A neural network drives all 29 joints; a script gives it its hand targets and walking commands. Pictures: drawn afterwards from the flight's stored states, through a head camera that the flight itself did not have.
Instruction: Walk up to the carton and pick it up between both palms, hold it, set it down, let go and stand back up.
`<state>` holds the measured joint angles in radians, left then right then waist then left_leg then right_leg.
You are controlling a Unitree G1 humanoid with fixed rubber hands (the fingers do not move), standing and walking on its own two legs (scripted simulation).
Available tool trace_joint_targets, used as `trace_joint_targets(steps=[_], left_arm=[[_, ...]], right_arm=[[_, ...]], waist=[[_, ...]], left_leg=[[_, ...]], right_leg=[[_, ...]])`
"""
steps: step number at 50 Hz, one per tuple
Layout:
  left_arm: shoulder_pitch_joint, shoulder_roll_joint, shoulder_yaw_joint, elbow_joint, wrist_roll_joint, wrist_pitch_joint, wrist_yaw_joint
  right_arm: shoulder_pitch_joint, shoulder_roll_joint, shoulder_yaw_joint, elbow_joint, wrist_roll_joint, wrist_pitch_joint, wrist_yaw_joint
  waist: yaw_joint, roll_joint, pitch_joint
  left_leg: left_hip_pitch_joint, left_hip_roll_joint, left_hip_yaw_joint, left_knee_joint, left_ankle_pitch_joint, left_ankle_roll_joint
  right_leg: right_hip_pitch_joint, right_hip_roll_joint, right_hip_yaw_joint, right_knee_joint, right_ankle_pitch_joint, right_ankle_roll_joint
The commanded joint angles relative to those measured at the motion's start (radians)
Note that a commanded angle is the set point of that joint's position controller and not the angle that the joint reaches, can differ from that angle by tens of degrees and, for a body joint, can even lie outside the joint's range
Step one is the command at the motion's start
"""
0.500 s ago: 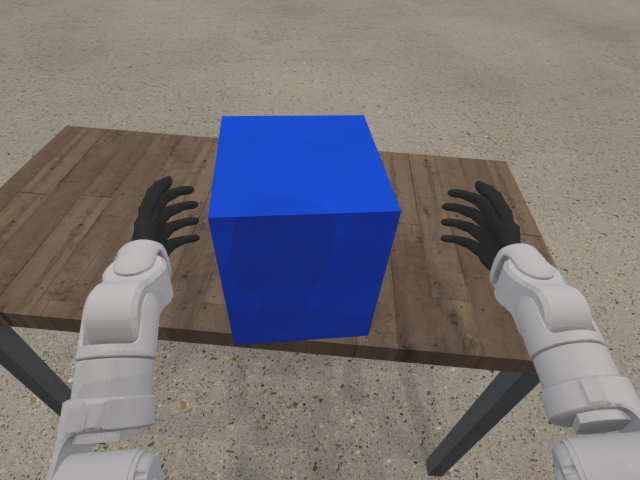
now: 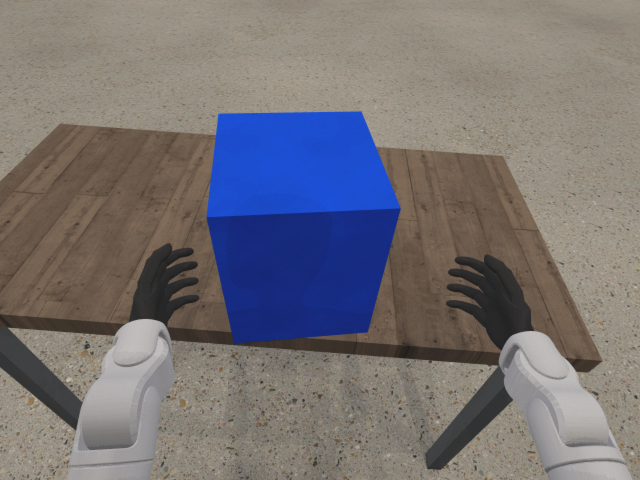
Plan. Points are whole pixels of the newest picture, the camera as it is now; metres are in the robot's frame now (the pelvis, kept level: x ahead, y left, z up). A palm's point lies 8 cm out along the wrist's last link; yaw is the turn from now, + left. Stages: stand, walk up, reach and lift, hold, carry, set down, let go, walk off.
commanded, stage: set down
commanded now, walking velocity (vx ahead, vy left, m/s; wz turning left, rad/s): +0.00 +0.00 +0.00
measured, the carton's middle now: (297, 228) +0.44 +0.06 +0.09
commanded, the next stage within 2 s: let go in 1.42 s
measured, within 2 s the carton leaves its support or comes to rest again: neither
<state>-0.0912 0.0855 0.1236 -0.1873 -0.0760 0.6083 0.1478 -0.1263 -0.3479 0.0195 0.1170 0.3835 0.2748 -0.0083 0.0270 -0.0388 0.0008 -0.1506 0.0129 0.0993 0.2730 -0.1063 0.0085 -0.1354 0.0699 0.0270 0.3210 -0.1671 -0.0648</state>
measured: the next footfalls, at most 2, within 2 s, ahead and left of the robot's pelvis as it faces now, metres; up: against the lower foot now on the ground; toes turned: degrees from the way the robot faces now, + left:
none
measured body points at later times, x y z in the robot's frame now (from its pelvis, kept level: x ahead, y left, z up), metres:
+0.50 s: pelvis +0.02 +0.00 +0.00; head +0.03 +0.01 +0.45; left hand +0.23 +0.22 +0.03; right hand +0.24 -0.20 +0.03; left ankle +0.03 +0.12 -0.75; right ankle +0.00 -0.07 -0.75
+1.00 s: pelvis +0.03 +0.01 +0.00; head +0.05 +0.02 +0.45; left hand +0.20 +0.24 -0.03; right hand +0.22 -0.20 -0.02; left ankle +0.03 +0.12 -0.75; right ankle +0.00 -0.07 -0.75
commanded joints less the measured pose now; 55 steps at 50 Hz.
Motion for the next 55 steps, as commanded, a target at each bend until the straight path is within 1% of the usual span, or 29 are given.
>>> trace_joint_targets(steps=[1, 11, 12, 13, 14, 15, 16, 17, 18, 20, 22, 23, 24, 29, 32, 37, 40, 45, 53, 55], left_arm=[[-0.174, 0.074, -0.002, -0.213, 0.003, -0.092, 0.0], [0.04, 0.088, -0.051, -0.223, -0.02, -0.25, -0.004], [0.218, 0.109, -0.013, -0.229, -0.002, -0.278, -0.005], [0.18, 0.12, -0.016, -0.251, -0.013, -0.303, -0.01], [0.2, 0.124, -0.023, -0.223, -0.018, -0.325, -0.013], [0.202, 0.135, -0.027, -0.233, -0.028, -0.35, -0.013], [0.2, 0.135, -0.041, -0.217, -0.039, -0.37, -0.013], [0.208, 0.137, -0.052, -0.203, -0.047, -0.389, -0.012], [0.194, 0.144, -0.065, -0.214, -0.06, -0.408, -0.007], [0.213, 0.149, -0.082, -0.197, -0.071, -0.431, -0.003], [0.226, 0.162, -0.092, -0.196, -0.08, -0.444, 0.0], [0.245, 0.168, -0.091, -0.186, -0.077, -0.444, -0.002], [0.249, 0.176, -0.089, -0.203, -0.078, -0.445, -0.003], [0.326, 0.18, -0.075, -0.162, -0.049, -0.415, -0.022], [0.363, 0.173, -0.068, -0.123, -0.027, -0.407, -0.036], [0.402, 0.17, -0.069, -0.081, -0.006, -0.433, -0.05], [0.403, 0.178, -0.072, -0.037, -0.002, -0.462, -0.054], [0.391, 0.192, -0.083, 0.022, -0.005, -0.503, -0.06], [0.37, 0.193, -0.093, 0.171, 0.019, -0.531, -0.084], [0.359, 0.197, -0.09, 0.224, 0.029, -0.536, -0.089]], right_arm=[[-0.201, -0.125, -0.088, -0.231, -0.013, -0.078, 0.0], [0.066, -0.068, -0.097, -0.35, -0.065, -0.156, 0.009], [0.233, -0.067, -0.041, -0.373, -0.073, -0.172, 0.014], [0.194, -0.077, -0.058, -0.416, -0.077, -0.183, 0.012], [0.22, -0.067, -0.054, -0.402, -0.083, -0.189, 0.013], [0.241, -0.064, -0.058, -0.423, -0.085, -0.197, 0.015], [0.256, -0.055, -0.063, -0.419, -0.093, -0.2, 0.018], [0.278, -0.046, -0.064, -0.417, -0.1, -0.205, 0.022], [0.279, -0.039, -0.07, -0.435, -0.105, -0.209, 0.026], [0.31, -0.026, -0.071, -0.435, -0.115, -0.215, 0.031], [0.324, -0.024, -0.076, -0.439, -0.119, -0.218, 0.033], [0.344, -0.02, -0.073, -0.426, -0.121, -0.218, 0.032], [0.348, -0.022, -0.075, -0.438, -0.118, -0.22, 0.029], [0.411, -0.02, -0.064, -0.378, -0.121, -0.214, 0.021], [0.439, -0.019, -0.056, -0.337, -0.131, -0.216, 0.023], [0.464, -0.02, -0.057, -0.294, -0.154, -0.252, 0.038], [0.461, -0.013, -0.058, -0.257, -0.174, -0.278, 0.048], [0.444, 0.004, -0.067, -0.195, -0.205, -0.317, 0.056], [0.406, 0.023, -0.074, -0.016, -0.253, -0.363, 0.055], [0.39, 0.028, -0.072, 0.039, -0.268, -0.374, 0.055]], waist=[[0.008, -0.002, -0.232], [0.02, -0.009, -0.173], [0.048, -0.03, -0.163], [0.038, -0.024, -0.185], [0.038, -0.024, -0.156], [0.04, -0.022, -0.142], [0.034, -0.016, -0.116], [0.035, -0.009, -0.096], [0.033, -0.004, -0.097], [0.032, -0.002, -0.088], [0.027, -0.003, -0.105], [0.027, -0.005, -0.106], [0.025, -0.004, -0.121], [0.021, 0.001, -0.101], [0.023, 0.011, -0.08], [0.024, 0.024, -0.072], [0.027, 0.026, -0.067], [0.019, 0.022, -0.079], [0.005, 0.026, -0.068], [0.007, 0.024, -0.062]], left_leg=[[0.256, 0.013, -0.086, 0.016, 0.097, 0.011], [0.278, 0.012, -0.086, 0.015, 0.115, 0.014], [0.302, -0.003, -0.046, 0.006, 0.175, 0.005], [0.28, -0.007, -0.05, 0.001, 0.193, 0.006], [0.264, -0.008, -0.049, 0.001, 0.189, 0.006], [0.26, -0.009, -0.05, -0.004, 0.18, 0.006], [0.252, -0.009, -0.051, -0.009, 0.155, 0.007], [0.253, -0.007, -0.051, -0.011, 0.132, 0.008], [0.246, -0.005, -0.053, -0.014, 0.109, 0.009], [0.244, 0.0, -0.054, -0.014, 0.087, 0.011], [0.239, 0.002, -0.055, -0.009, 0.09, 0.011], [0.244, 0.003, -0.054, -0.007, 0.102, 0.01], [0.248, 0.002, -0.056, -0.004, 0.119, 0.009], [0.276, 0.001, -0.06, 0.004, 0.2, -0.001], [0.294, 0.001, -0.06, 0.008, 0.238, -0.007], [0.312, 0.002, -0.058, 0.023, 0.284, -0.02], [0.298, 0.002, -0.055, 0.028, 0.275, -0.02], [0.283, 0.004, -0.055, 0.038, 0.254, -0.017], [0.281, 0.01, -0.057, 0.051, 0.23, -0.016], [0.273, 0.011, -0.055, 0.053, 0.216, -0.014]], right_leg=[[-0.105, -0.059, 0.062, -0.068, 0.133, 0.045], [-0.133, -0.072, 0.063, -0.096, 0.105, 0.046], [-0.097, -0.061, 0.07, -0.109, 0.143, 0.047], [-0.091, -0.062, 0.07, -0.11, 0.172, 0.051], [-0.087, -0.063, 0.07, -0.109, 0.169, 0.05], [-0.09, -0.066, 0.071, -0.116, 0.15, 0.05], [-0.114, -0.07, 0.072, -0.126, 0.113, 0.045], [-0.135, -0.074, 0.073, -0.133, 0.073, 0.04], [-0.15, -0.078, 0.073, -0.138, 0.033, 0.037], [-0.166, -0.083, 0.075, -0.141, -0.005, 0.032], [-0.159, -0.086, 0.074, -0.134, 0.001, 0.031], [-0.15, -0.086, 0.073, -0.131, 0.018, 0.032], [-0.137, -0.087, 0.072, -0.127, 0.045, 0.035], [-0.106, -0.08, 0.059, -0.123, 0.14, 0.04], [-0.1, -0.075, 0.051, -0.128, 0.168, 0.039], [-0.108, -0.067, 0.035, -0.13, 0.182, 0.036], [-0.111, -0.066, 0.029, -0.124, 0.17, 0.035], [-0.12, -0.069, 0.024, -0.112, 0.157, 0.038], [-0.139, -0.067, 0.008, -0.103, 0.124, 0.036], [-0.141, -0.066, 0.005, -0.099, 0.107, 0.035]])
